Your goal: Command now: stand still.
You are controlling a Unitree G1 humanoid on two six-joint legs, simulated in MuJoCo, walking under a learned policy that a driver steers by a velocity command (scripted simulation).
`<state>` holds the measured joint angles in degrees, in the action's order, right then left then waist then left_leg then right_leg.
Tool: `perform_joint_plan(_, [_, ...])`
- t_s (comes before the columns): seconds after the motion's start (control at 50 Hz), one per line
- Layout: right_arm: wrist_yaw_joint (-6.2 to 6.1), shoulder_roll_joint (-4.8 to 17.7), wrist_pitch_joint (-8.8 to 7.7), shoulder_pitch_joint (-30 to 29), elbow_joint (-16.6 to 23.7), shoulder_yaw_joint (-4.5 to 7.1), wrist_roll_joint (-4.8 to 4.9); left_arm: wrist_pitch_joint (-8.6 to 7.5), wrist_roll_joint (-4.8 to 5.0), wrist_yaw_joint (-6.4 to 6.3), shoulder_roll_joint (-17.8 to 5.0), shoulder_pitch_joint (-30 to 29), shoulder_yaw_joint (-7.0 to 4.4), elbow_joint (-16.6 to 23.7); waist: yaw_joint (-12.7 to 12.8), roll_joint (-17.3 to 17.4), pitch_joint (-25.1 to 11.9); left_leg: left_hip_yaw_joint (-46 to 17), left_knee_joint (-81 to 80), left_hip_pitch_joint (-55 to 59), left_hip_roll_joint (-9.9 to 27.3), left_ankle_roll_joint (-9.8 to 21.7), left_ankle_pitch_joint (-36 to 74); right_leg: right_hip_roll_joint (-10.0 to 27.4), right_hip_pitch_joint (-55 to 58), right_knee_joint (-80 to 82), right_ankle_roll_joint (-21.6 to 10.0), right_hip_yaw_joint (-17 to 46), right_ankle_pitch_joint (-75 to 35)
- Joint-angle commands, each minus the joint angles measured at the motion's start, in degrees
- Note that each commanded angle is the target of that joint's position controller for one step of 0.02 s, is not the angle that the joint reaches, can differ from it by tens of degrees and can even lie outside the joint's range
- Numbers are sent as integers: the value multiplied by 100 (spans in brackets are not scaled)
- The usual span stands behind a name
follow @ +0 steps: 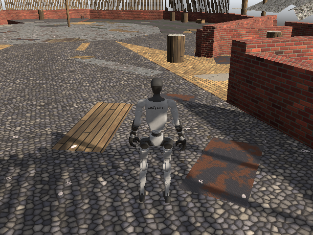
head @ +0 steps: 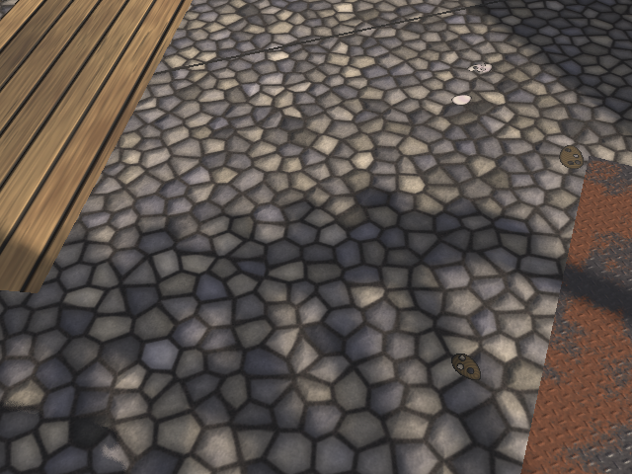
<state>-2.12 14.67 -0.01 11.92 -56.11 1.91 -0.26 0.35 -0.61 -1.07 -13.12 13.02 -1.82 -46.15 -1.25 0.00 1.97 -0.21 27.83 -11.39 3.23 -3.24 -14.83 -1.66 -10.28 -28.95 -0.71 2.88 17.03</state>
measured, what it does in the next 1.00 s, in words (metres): stands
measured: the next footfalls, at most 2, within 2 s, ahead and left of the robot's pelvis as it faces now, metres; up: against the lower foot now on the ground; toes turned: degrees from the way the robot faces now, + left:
right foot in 1.66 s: +0.42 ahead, -0.09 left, +0.00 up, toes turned -2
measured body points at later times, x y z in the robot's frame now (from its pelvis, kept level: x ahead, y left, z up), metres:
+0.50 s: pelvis +0.00 +0.01 +0.00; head +0.01 +0.01 +0.45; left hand +0.05 +0.26 -0.14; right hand +0.02 -0.25 -0.15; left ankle +0.00 +0.15 -0.74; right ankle -0.02 -0.11 -0.74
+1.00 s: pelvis +0.00 +0.01 +0.00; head +0.01 +0.01 +0.45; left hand +0.01 +0.26 -0.15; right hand -0.01 -0.23 -0.16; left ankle +0.00 +0.15 -0.74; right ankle -0.02 -0.11 -0.74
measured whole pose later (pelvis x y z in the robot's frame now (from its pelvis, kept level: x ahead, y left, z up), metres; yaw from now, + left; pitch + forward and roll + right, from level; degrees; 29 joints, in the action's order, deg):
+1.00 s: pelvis +0.00 +0.01 +0.00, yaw +0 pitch -1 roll +0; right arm -2.9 10.8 0.1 16.4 -63.6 0.8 0.1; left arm 0.3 0.2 -2.2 -10.9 15.4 -0.4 -62.1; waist -0.4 0.2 2.2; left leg -0.2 28.2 -12.2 2.2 -2.0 -14.8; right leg -0.5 -10.3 -28.0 0.6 2.7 16.5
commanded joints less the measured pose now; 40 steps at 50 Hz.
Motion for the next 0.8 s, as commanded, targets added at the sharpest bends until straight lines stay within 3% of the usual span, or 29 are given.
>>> perform_joint_plan(0.02, [-36, 654, -39, 66, 97, 129, 7, -73, 12, -35, -603, 12, -141, 158, 1, -54, -112, -10, -320, 150, 9, 59, 810, 297, -205, 570, -110, 267, -1206])
perform_joint_plan(0.42, [-92, 430, 5, 317, -456, 75, 19, -64, 59, -100, -532, 228, -60, -843, 30, -2, 41, 70, -391, 116, -87, 121, 757, 206, -219, 634, -43, 96, -1096])
perform_joint_plan(0.8, [-97, 224, -4, 668, -645, -5, 27, -39, 76, -118, -390, 433, 25, -1368, 73, 12, 144, 97, -397, 19, -143, 172, 662, 169, -296, 650, 0, 6, -942])
Keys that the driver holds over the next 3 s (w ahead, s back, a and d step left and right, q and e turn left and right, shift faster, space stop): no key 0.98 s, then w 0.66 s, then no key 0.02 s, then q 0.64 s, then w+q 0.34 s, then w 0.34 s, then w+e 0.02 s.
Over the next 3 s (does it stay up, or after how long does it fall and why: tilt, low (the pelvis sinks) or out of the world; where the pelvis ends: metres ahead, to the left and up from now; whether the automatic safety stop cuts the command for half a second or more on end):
stays up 0.60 0.13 0.00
